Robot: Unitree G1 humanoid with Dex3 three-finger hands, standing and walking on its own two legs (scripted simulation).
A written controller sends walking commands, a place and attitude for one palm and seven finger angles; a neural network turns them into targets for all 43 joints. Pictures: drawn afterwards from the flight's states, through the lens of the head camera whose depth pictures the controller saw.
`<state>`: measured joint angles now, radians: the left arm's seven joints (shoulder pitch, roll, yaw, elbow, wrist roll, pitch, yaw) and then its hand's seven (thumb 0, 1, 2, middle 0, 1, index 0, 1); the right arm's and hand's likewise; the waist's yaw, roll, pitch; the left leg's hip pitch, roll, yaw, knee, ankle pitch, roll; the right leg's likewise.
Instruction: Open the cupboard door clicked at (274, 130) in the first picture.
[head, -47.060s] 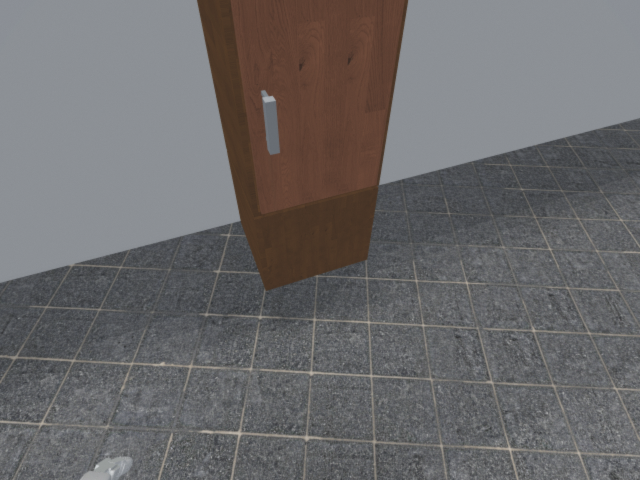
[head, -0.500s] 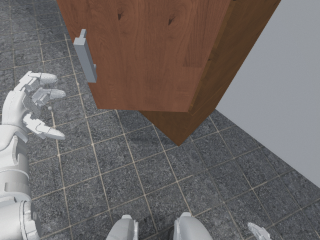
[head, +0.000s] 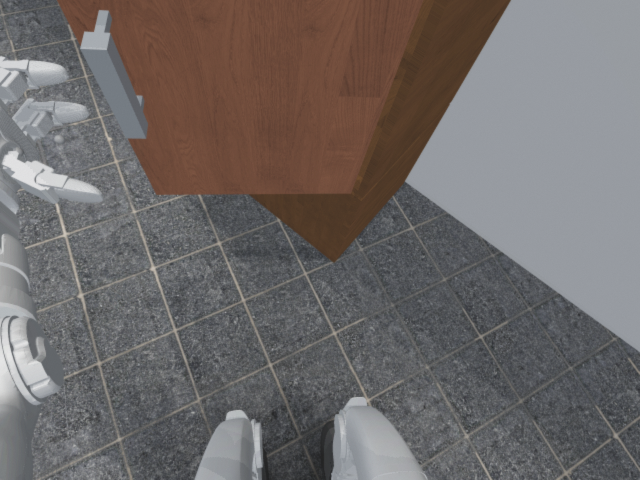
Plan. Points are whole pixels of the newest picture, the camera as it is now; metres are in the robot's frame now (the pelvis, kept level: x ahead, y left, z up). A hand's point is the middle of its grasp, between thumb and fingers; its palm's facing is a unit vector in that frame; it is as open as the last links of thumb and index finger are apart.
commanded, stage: move the hooked fingers beside the handle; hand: left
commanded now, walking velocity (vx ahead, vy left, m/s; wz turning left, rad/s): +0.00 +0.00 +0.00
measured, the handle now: (121, 78) +0.59 +0.22 +0.06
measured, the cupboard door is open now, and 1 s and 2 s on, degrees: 44 44 44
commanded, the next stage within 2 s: slide the fingers in behind the handle in 1.08 s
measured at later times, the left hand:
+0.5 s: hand (62, 115) +0.54 +0.28 +0.05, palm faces +0.00 -1.00 -0.02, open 14.0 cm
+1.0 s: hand (58, 120) +0.52 +0.28 +0.06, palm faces +0.01 -1.00 +0.00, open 14.0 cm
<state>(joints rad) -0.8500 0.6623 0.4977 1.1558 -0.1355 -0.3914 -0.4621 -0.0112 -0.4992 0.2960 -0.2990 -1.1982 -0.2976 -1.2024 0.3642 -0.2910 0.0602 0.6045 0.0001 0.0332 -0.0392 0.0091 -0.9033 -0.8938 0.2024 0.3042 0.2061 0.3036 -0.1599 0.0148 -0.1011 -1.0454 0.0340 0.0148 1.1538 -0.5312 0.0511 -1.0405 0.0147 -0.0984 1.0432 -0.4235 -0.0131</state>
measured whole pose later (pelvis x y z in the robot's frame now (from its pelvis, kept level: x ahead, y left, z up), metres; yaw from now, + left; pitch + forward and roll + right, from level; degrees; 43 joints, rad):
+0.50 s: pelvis +0.01 +0.00 -0.01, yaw -2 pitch +29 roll -6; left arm -0.98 0.85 0.57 1.23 -0.08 -0.30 -0.52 -0.01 -0.50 0.30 -0.30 -1.20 -0.30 -1.20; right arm 0.40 -0.30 0.09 0.56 -0.01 0.09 -0.02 0.01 -0.90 -0.89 0.20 0.30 0.21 0.30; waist -0.22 0.03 -0.09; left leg -1.16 0.06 0.00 1.20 -0.55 0.05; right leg -1.15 0.04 -0.11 1.06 -0.42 -0.01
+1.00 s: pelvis +0.01 +0.01 +0.00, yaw -1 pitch +27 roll -7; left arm -0.93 0.73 0.52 1.20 -0.10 -0.37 -0.46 -0.01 -0.50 0.30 -0.30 -1.20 -0.30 -1.20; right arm 0.37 -0.28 0.07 0.57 -0.02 0.09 -0.01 0.01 -0.90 -0.89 0.20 0.30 0.21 0.30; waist -0.20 0.02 -0.10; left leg -1.10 0.05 0.00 1.18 -0.55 0.06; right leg -1.08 0.03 -0.11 1.03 -0.42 0.00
